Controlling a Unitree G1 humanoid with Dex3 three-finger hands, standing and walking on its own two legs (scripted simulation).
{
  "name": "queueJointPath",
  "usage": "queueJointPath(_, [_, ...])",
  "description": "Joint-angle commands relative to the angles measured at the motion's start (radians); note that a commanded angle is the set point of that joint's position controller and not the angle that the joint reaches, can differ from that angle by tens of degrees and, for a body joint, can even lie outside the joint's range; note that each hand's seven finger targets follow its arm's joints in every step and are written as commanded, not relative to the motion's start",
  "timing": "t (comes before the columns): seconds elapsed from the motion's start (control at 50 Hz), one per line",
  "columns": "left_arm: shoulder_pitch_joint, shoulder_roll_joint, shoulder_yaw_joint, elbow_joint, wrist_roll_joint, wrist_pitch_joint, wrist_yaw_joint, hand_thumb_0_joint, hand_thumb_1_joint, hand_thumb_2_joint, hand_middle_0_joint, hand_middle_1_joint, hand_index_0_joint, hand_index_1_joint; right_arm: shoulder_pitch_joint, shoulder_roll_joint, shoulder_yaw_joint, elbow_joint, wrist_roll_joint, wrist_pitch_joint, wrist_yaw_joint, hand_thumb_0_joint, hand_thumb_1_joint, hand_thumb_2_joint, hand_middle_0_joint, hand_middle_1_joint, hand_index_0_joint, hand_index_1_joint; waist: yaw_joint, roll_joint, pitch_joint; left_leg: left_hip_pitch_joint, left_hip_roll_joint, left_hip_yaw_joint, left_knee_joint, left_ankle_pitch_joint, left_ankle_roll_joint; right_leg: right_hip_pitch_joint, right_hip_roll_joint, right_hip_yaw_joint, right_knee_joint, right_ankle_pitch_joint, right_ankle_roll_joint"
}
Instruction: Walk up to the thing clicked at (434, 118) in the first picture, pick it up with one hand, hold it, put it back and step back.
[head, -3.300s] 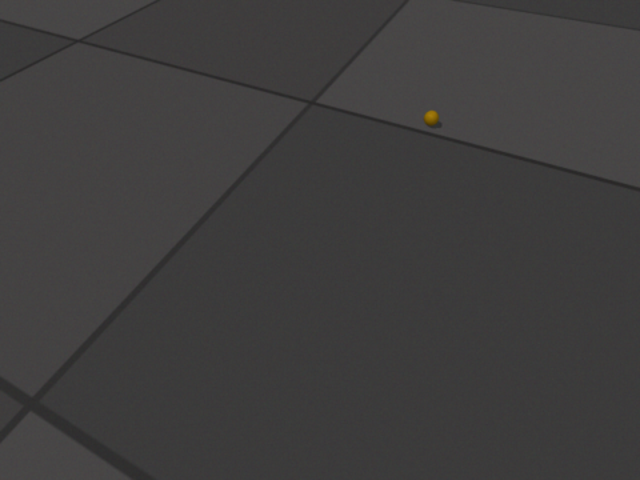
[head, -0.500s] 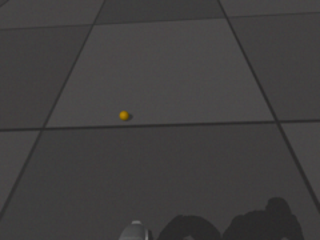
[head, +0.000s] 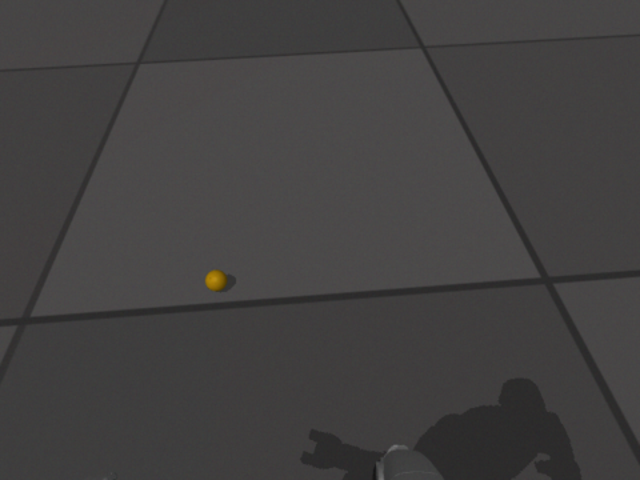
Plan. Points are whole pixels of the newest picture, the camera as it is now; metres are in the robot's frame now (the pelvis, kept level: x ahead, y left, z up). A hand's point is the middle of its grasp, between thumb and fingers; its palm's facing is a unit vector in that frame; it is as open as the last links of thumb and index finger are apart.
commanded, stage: walk up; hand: left
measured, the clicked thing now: (216, 280) +0.89 +0.38 -0.73
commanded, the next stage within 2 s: none
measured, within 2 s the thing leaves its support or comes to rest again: neither
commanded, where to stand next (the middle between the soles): +0.57 +0.04 m, yaw +2 degrees
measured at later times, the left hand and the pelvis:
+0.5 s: hand (123, 457) +0.19 +0.29 -0.14, palm faces +0.07 -0.92 -0.39, open 7.4 cm; pelvis +0.19 +0.00 +0.00, yaw +4 degrees
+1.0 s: hand (149, 318) +0.41 +0.30 -0.13, palm faces -0.03 -0.92 -0.39, open 7.4 cm; pelvis +0.35 +0.02 +0.00, yaw +1 degrees
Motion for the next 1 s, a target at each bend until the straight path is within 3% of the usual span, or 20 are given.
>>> queueJointPath(0.0, [0.075, 0.176, 0.067, -0.028, 0.003, -0.037, 0.012, 0.0, 0.9, 0.9, -0.2, -0.3, -0.2, -0.3, -0.067, -0.246, -0.073, -0.103, 0.011, -0.019, -0.018, 0.0, -0.9, -0.9, 0.2, 0.3, 0.2, 0.3, 0.071, 0.093, -0.072, -0.224, 0.178, -0.109, -0.001, 0.257, 0.162, 0.34, 0.059, -0.058, -0.116, 0.058, -0.021])
queueJointPath(0.02, [0.153, 0.212, 0.084, -0.007, 0.007, -0.044, 0.023, 0.0, 0.9, 0.9, -0.2, -0.3, -0.2, -0.3, -0.053, -0.214, -0.061, -0.104, 0.008, -0.018, -0.017, 0.0, -0.9, -0.9, 0.2, 0.3, 0.2, 0.3, 0.115, 0.003, -0.129, -0.259, 0.129, -0.071, 0.184, 0.289, 0.139, 0.469, 0.071, -0.051, -0.132, -0.01, -0.041])
queueJointPath(0.04, [0.245, 0.267, 0.104, 0.006, 0.015, -0.054, 0.037, 0.0, 0.9, 0.9, -0.2, -0.3, -0.2, -0.3, -0.001, -0.156, -0.042, -0.108, 0.009, -0.018, -0.016, 0.0, -0.9, -0.9, 0.2, 0.3, 0.2, 0.3, 0.152, -0.189, -0.19, -0.359, 0.043, -0.006, 0.455, 0.163, 0.106, 0.581, -0.045, 0.112, -0.236, -0.182, -0.068])
queueJointPath(0.06, [0.247, 0.34, 0.114, -0.022, 0.012, -0.062, 0.046, 0.0, 0.9, 0.9, -0.2, -0.3, -0.2, -0.3, 0.063, -0.117, -0.024, -0.109, 0.008, -0.011, -0.015, 0.0, -0.9, -0.9, 0.2, 0.3, 0.2, 0.3, 0.125, -0.29, -0.18, -0.546, -0.073, -0.054, 0.643, -0.165, 0.063, 0.629, -0.294, 0.553, -0.365, -0.288, -0.14])
queueJointPath(0.08, [0.202, 0.352, 0.109, -0.029, -0.005, -0.056, 0.047, 0.0, 0.9, 0.9, -0.2, -0.3, -0.2, -0.3, 0.036, -0.229, -0.052, -0.085, 0.006, 0.001, -0.028, 0.0, -0.9, -0.9, 0.2, 0.3, 0.2, 0.3, 0.131, -0.189, -0.161, -0.596, -0.039, -0.121, 0.732, -0.183, 0.055, 0.607, -0.37, 0.692, -0.4, -0.323, -0.24])
queueJointPath(0.1, [0.16, 0.334, 0.103, -0.047, -0.012, -0.053, 0.05, 0.0, 0.9, 0.9, -0.2, -0.3, -0.2, -0.3, 0.0, -0.252, -0.058, -0.072, 0.002, 0.003, -0.034, 0.0, -0.9, -0.9, 0.2, 0.3, 0.2, 0.3, 0.12, -0.147, -0.111, -0.609, 0.004, -0.164, 0.756, -0.147, 0.053, 0.515, -0.362, 0.676, -0.417, -0.327, -0.27])
queueJointPath(0.16, [0.079, 0.251, 0.071, -0.058, -0.014, -0.058, 0.057, 0.0, 0.9, 0.9, -0.2, -0.3, -0.2, -0.3, 0.008, -0.209, -0.051, -0.03, 0.023, 0.009, -0.022, 0.0, -0.9, -0.9, 0.2, 0.3, 0.2, 0.3, 0.056, -0.121, -0.041, -0.513, 0.029, -0.216, 0.657, -0.001, 0.054, 0.355, -0.185, 0.272, -0.391, -0.044, -0.163])
queueJointPath(0.2, [0.055, 0.234, 0.062, -0.064, -0.01, -0.063, 0.055, 0.0, 0.9, 0.9, -0.2, -0.3, -0.2, -0.3, 0.052, -0.191, -0.051, -0.011, 0.014, 0.02, -0.011, 0.0, -0.9, -0.9, 0.2, 0.3, 0.2, 0.3, 0.032, -0.143, -0.033, -0.441, 0.017, -0.195, 0.596, 0.057, 0.038, 0.271, -0.135, 0.151, -0.395, 0.006, -0.165])
queueJointPath(0.32, [0.074, 0.262, 0.077, -0.098, 0.009, -0.066, 0.05, 0.0, 0.9, 0.9, -0.2, -0.3, -0.2, -0.3, -0.077, -0.191, -0.064, -0.046, -0.009, 0.029, 0.02, 0.0, -0.9, -0.9, 0.2, 0.3, 0.2, 0.3, 0.068, -0.134, 0.002, -0.486, 0.048, -0.15, 0.324, 0.122, -0.007, 0.275, -0.175, 0.108, -0.46, -0.248, -0.212])
queueJointPath(0.4, [0.093, 0.269, 0.077, -0.092, 0.007, -0.062, 0.049, 0.0, 0.9, 0.9, -0.2, -0.3, -0.2, -0.3, -0.147, -0.179, -0.065, -0.06, -0.016, 0.011, 0.029, 0.0, -0.9, -0.9, 0.2, 0.3, 0.2, 0.3, 0.082, -0.115, -0.001, -0.396, 0.07, -0.092, 0.159, 0.169, 0.01, 0.278, -0.19, 0.075, -0.394, -0.176, -0.199])
queueJointPath(0.44, [0.098, 0.275, 0.074, -0.091, 0.003, -0.057, 0.048, 0.0, 0.9, 0.9, -0.2, -0.3, -0.2, -0.3, -0.142, -0.178, -0.066, -0.056, -0.016, 0.002, 0.029, 0.0, -0.9, -0.9, 0.2, 0.3, 0.2, 0.3, 0.069, -0.096, -0.025, -0.318, 0.049, -0.062, 0.11, 0.162, 0.032, 0.282, -0.196, 0.072, -0.333, -0.085, -0.187])
queueJointPath(0.48, [0.066, 0.259, 0.062, -0.097, 0.002, -0.05, 0.05, 0.0, 0.9, 0.9, -0.2, -0.3, -0.2, -0.3, -0.02, -0.195, -0.078, -0.014, -0.018, -0.006, 0.019, 0.0, -0.9, -0.9, 0.2, 0.3, 0.2, 0.3, -0.008, -0.025, -0.071, -0.108, 0.011, -0.03, 0.066, 0.18, 0.046, 0.193, -0.159, 0.022, -0.175, -0.014, -0.154])
queueJointPath(0.5, [0.102, 0.211, 0.044, -0.098, 0.004, -0.046, 0.05, 0.0, 0.9, 0.9, -0.2, -0.3, -0.2, -0.3, 0.087, -0.238, -0.095, 0.021, -0.02, -0.013, 0.007, 0.0, -0.9, -0.9, 0.2, 0.3, 0.2, 0.3, -0.056, 0.114, -0.149, 0.061, -0.002, -0.07, 0.019, 0.115, 0.075, 0.145, -0.088, -0.039, 0.074, 0.096, -0.122])
queueJointPath(0.52, [0.152, 0.125, 0.018, -0.104, -0.003, -0.041, 0.048, 0.0, 0.9, 0.9, -0.2, -0.3, -0.2, -0.3, 0.17, -0.32, -0.122, 0.024, -0.034, -0.018, -0.008, 0.0, -0.9, -0.9, 0.2, 0.3, 0.2, 0.3, -0.079, 0.353, -0.191, 0.168, 0.182, -0.359, -0.089, -0.061, 0.129, -0.021, 0.018, -0.091, 0.37, -0.088, -0.063])
queueJointPath(0.54, [0.183, 0.125, 0.019, -0.096, -0.009, -0.031, 0.051, 0.0, 0.9, 0.9, -0.2, -0.3, -0.2, -0.3, 0.13, -0.363, -0.122, -0.018, -0.02, -0.022, -0.017, 0.0, -0.9, -0.9, 0.2, 0.3, 0.2, 0.3, -0.047, 0.33, -0.157, 0.194, 0.353, -0.732, -0.219, -0.132, 0.199, -0.206, 0.148, -0.029, 0.47, -0.369, -0.038])
queueJointPath(0.56, [0.143, 0.23, 0.04, -0.073, -0.001, -0.02, 0.066, 0.0, 0.9, 0.9, -0.2, -0.3, -0.2, -0.3, 0.097, -0.365, -0.125, -0.02, 0.008, -0.017, -0.014, 0.0, -0.9, -0.9, 0.2, 0.3, 0.2, 0.3, -0.052, 0.232, -0.123, 0.115, 0.396, -0.762, -0.221, -0.15, 0.266, -0.202, 0.073, 0.058, 0.539, -0.397, -0.055])
queueJointPath(0.64, [0.183, 0.215, 0.035, -0.017, -0.019, -0.009, 0.049, 0.0, 0.9, 0.9, -0.2, -0.3, -0.2, -0.3, -0.031, -0.243, -0.075, -0.049, 0.013, -0.026, -0.028, 0.0, -0.9, -0.9, 0.2, 0.3, 0.2, 0.3, 0.034, 0.148, 0.007, -0.131, 0.209, -0.291, -0.223, 0.174, 0.106, -0.063, 0.009, 0.126, 0.399, -0.167, -0.034])
queueJointPath(0.78, [0.078, 0.187, 0.04, -0.036, 0.002, -0.002, 0.027, 0.0, 0.9, 0.9, -0.2, -0.3, -0.2, -0.3, -0.009, -0.253, -0.085, -0.07, -0.001, -0.034, -0.028, 0.0, -0.9, -0.9, 0.2, 0.3, 0.2, 0.3, 0.002, 0.163, 0.025, -0.09, 0.234, -0.231, -0.283, 0.1, 0.228, -0.111, -0.009, 0.062, 0.226, -0.084, 0.016])
queueJointPath(0.88, [-0.005, 0.153, 0.032, -0.059, 0.005, -0.016, 0.015, 0.0, 0.9, 0.9, -0.2, -0.3, -0.2, -0.3, 0.008, -0.253, -0.083, -0.073, -0.002, -0.021, -0.024, 0.0, -0.9, -0.9, 0.2, 0.3, 0.2, 0.3, -0.015, 0.147, 0.033, -0.072, 0.209, -0.161, -0.213, 0.241, 0.221, -0.044, -0.004, -0.006, 0.012, -0.023, 0.0])
queueJointPath(0.98, [0.14, 0.179, 0.052, -0.005, 0.006, -0.041, 0.034, 0.0, 0.9, 0.9, -0.2, -0.3, -0.2, -0.3, -0.028, -0.221, -0.069, -0.11, 0.004, -0.001, -0.026, 0.0, -0.9, -0.9, 0.2, 0.3, 0.2, 0.3, 0.069, 0.036, -0.094, -0.156, 0.161, -0.091, 0.096, 0.37, 0.161, 0.35, 0.073, -0.053, -0.178, 0.021, -0.026])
